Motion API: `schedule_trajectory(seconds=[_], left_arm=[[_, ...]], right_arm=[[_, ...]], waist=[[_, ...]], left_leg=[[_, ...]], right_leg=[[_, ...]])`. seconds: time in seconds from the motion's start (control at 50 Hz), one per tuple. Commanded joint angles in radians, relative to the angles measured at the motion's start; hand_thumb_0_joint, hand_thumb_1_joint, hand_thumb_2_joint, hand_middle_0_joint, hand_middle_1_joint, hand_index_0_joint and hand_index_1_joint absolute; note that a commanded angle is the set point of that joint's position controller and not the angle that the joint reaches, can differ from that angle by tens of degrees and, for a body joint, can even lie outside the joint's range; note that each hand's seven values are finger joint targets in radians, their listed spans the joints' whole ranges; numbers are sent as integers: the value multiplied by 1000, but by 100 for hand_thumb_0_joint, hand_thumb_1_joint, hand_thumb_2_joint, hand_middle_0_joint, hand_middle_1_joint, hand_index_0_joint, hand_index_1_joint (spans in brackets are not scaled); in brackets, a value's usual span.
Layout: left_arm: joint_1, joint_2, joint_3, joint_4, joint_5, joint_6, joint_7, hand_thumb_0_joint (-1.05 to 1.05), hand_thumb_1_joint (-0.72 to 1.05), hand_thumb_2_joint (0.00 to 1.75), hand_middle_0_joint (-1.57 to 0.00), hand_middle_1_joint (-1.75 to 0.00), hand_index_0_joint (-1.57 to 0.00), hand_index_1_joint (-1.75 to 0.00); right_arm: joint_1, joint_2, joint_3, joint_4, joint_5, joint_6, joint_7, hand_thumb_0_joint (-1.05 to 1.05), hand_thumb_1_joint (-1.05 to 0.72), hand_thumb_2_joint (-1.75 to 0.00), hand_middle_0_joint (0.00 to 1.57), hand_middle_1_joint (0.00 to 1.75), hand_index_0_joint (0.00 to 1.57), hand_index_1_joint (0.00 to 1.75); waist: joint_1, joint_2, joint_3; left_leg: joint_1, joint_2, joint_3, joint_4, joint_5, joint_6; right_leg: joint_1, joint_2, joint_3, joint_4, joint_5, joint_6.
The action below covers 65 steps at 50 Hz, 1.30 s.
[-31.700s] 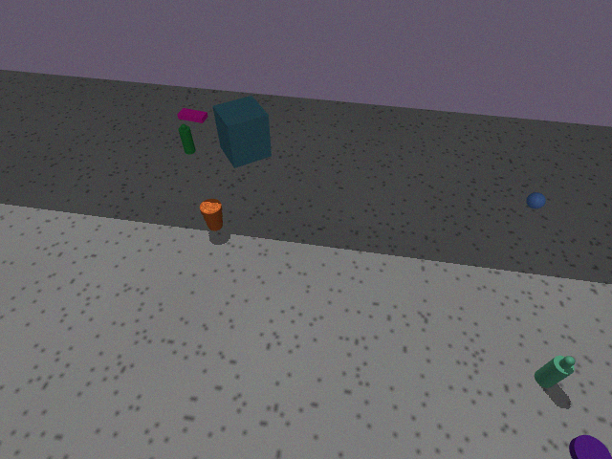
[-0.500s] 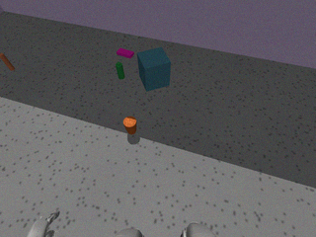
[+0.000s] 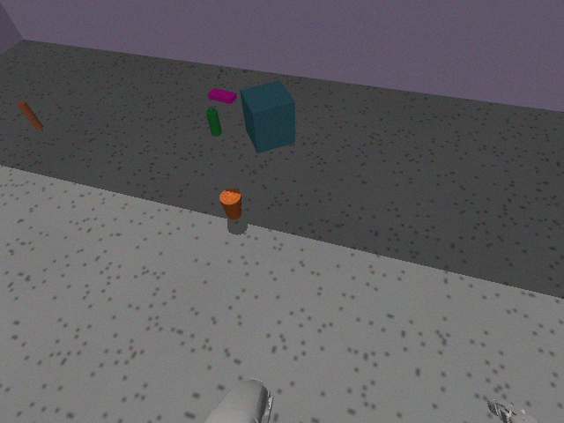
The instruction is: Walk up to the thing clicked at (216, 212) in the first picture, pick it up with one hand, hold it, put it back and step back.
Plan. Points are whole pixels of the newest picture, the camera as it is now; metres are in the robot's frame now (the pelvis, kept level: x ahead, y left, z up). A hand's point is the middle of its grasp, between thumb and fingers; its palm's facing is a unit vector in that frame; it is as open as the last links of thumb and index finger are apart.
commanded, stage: step back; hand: left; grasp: from the side
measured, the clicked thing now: (232, 205) +0.99 +0.29 -0.69
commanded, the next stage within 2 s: stand in 1.04 s
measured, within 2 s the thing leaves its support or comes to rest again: neither
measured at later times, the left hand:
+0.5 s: hand out of the picture +0.02 +0.27 -0.14, palm faces +0.07 -0.92 -0.39, open 7.3 cm
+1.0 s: hand out of the picture +0.10 +0.28 -0.14, palm faces +0.06 -0.93 -0.35, open 7.3 cm
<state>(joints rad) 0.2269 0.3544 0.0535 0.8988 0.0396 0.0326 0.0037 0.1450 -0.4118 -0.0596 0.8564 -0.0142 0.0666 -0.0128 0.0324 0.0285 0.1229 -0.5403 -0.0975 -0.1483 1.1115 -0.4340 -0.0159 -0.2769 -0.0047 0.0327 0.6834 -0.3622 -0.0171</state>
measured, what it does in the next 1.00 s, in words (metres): steps on the spot: left foot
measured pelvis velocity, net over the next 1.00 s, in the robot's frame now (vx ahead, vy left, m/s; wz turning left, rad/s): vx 0.02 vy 0.02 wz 0.05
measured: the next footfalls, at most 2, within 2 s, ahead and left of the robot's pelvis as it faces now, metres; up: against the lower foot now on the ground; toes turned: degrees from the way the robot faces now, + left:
left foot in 0.16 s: +0.06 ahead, +0.15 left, +0.00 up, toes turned +5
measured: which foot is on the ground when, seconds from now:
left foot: up 0.00-0.14, down 0.16-1.00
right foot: down 0.00-1.00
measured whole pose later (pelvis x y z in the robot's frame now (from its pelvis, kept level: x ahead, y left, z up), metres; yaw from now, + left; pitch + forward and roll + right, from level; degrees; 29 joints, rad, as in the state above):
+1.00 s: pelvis +0.02 +0.02 +0.01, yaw +3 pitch -2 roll +0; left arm 0.10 0.37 0.02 1.05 0.00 -0.02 0.00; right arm 0.05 -0.32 -0.02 1.07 -0.01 -0.01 0.00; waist 0.02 -0.01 0.08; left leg -0.21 0.03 0.02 0.50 -0.26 -0.01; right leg -0.17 -0.01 0.01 0.49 -0.28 0.01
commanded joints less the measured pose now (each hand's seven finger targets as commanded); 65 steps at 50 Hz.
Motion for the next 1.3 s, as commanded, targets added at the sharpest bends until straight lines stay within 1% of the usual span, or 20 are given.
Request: schedule_trajectory(seconds=[0.0, 0.06, 0.1, 0.14, 0.16, 0.18, 0.2, 0.24, 0.32, 0.4, 0.44, 0.46, 0.52, 0.62, 0.66, 0.68, 0.7, 0.8, 0.88, 1.28], left_arm=[[-86, 295, 95, -103, 13, -56, 22, 0, 90, 90, -20, -30, -20, -30], [-28, 318, 105, -76, 18, -60, 15, 0, 90, 90, -20, -30, -20, -30], [-63, 329, 98, -72, 11, -52, 7, 0, 90, 90, -20, -30, -20, -30], [-39, 272, 61, -63, 5, -36, 2, 0, 90, 90, -20, -30, -20, -30], [-32, 206, 41, -77, -2, -36, 0, 0, 90, 90, -20, -30, -20, -30], [-122, 214, 46, -84, -19, -39, 2, 0, 90, 90, -20, -30, -20, -30], [-172, 281, 67, -78, -8, -45, 2, 0, 90, 90, -20, -30, -20, -30], [-78, 237, 54, -37, -26, -52, -11, 0, 90, 90, -20, -30, -20, -30], [-48, 229, 55, -6, -18, -61, -25, 0, 90, 90, -20, -30, -20, -30], [22, 228, 67, 42, -4, -83, -6, 0, 90, 90, -20, -30, -20, -30], [66, 355, 94, 50, 1, -94, 2, 0, 90, 90, -20, -30, -20, -30], [12, 366, 97, 17, 2, -98, 0, 0, 90, 90, -20, -30, -20, -30], [-38, 308, 80, 7, -7, -106, 8, 0, 90, 90, -20, -30, -20, -30], [-124, 272, 50, -5, -18, -88, 1, 0, 90, 90, -20, -30, -20, -30], [-99, 209, 18, -7, -30, -77, 2, 0, 90, 90, -20, -30, -20, -30], [-85, 170, 8, -6, -43, -70, 0, 0, 90, 90, -20, -30, -20, -30], [-81, 204, 19, 17, -51, -59, 6, 0, 90, 90, -20, -30, -20, -30], [-84, 231, 21, 73, -41, -79, 5, 0, 90, 90, -20, -30, -20, -30], [-114, 234, 18, 89, -40, -79, 11, 0, 90, 90, -20, -30, -20, -30], [-198, 211, -10, 183, -32, -74, 3, 0, 90, 90, -20, -30, -20, -30]], right_arm=[[37, -184, -47, -38, -11, -40, -1, 0, -90, -90, 20, 30, 20, 30], [-20, -176, -47, -42, -24, -58, 17, 0, -90, -90, 20, 30, 20, 30], [42, -164, -49, -1, -21, -72, 23, 0, -90, -90, 20, 30, 20, 30], [124, -168, -67, 63, -21, -86, 21, 0, -90, -90, 20, 30, 20, 30], [162, -220, -83, 70, -37, -92, 15, 0, -90, -90, 20, 30, 20, 30], [133, -311, -85, 48, -42, -96, 13, 0, -90, -90, 20, 30, 20, 30], [87, -320, -90, 37, -30, -103, 16, 0, -90, -90, 20, 30, 20, 30], [15, -218, -54, 31, -30, -120, 7, 0, -90, -90, 20, 30, 20, 30], [19, -219, -60, 31, -36, -109, 14, 0, -90, -90, 20, 30, 20, 30], [23, -163, -39, 25, -17, -86, 17, 0, -90, -90, 20, 30, 20, 30], [11, -116, -28, 13, -15, -83, 7, 0, -90, -90, 20, 30, 20, 30], [28, -164, -44, 28, -20, -84, 1, 0, -90, -90, 20, 30, 20, 30], [62, -155, -41, 56, -13, -95, 7, 0, -90, -90, 20, 30, 20, 30], [104, -110, -39, 103, -17, -102, 12, 0, -90, -90, 20, 30, 20, 30], [88, -136, -43, 107, -23, -111, -2, 0, -90, -90, 20, 30, 20, 30], [46, -183, -43, 91, -25, -118, -7, 0, -90, -90, 20, 30, 20, 30], [-22, -232, -44, 81, -14, -116, -3, 0, -90, -90, 20, 30, 20, 30], [-83, -153, -11, 117, -2, -110, -2, 0, -90, -90, 20, 30, 20, 30], [-94, -146, -9, 147, 3, -105, -3, 0, -90, -90, 20, 30, 20, 30], [-152, -135, 7, 223, 6, -106, 13, 0, -90, -90, 20, 30, 20, 30]], waist=[[3, -165, -74], [49, -212, -65], [12, -234, -65], [-37, -94, -82], [-53, 94, -82], [-86, 176, -47], [-87, 92, 40], [-21, 39, -11], [-45, 149, -39], [13, 51, -72], [49, -208, -64], [29, -156, -16], [-3, -99, -13], [-45, -171, -110], [-50, -81, -155], [-28, 45, -170], [-6, 69, -147], [-7, 56, -162], [-17, 2, -214], [-32, -20, -159]], left_leg=[[-6, 37, 21, -33, 8, -19], [38, 87, 66, -321, -108, -7], [230, 94, 138, -532, -114, 22], [484, 63, 123, -734, 49, 51], [569, 221, -179, -815, -180, 101], [370, 431, -498, -932, -521, 220], [224, 459, -514, -968, -516, 273], [334, 331, -255, -870, -185, 193], [242, 288, -117, -827, -136, 175], [102, 215, 5, -602, -46, 108], [-48, 59, 95, -242, -168, 40], [-13, 91, 34, -166, -173, 29], [46, 134, 18, -215, -52, 35], [342, 101, 181, -580, 121, 21], [458, 166, 68, -697, 330, 46], [410, 317, -134, -771, 330, 95], [289, 378, -162, -768, 259, 169], [309, 236, 44, -671, 430, 56], [391, 226, 80, -646, 554, 55], [452, 230, 70, -847, 353, 29]], right_leg=[[27, -208, 231, -295, -170, -159], [92, -260, 297, -339, -374, -169], [-16, -254, 239, -327, -321, -155], [-160, -140, 102, -161, -265, -90], [-348, -65, 27, 30, -261, -34], [-380, -8, -32, 159, -222, 4], [-307, -42, 62, 240, -185, 0], [-267, -44, 59, 223, -60, -4], [-77, -14, -38, 33, -85, 8], [232, 29, -43, -247, 55, -16], [177, -317, 513, -455, -372, -174], [84, -394, 586, -460, -351, -246], [43, -300, 372, -397, -105, -188], [-40, -194, 125, -241, 238, -122], [-75, -140, 71, -109, 391, -51], [-83, -58, 27, -43, 244, -3], [2, -18, -17, -53, -3, 4], [130, -91, 68, -197, 330, -24], [154, -112, 69, -227, 465, -24], [167, -122, 55, -414, 267, 5]])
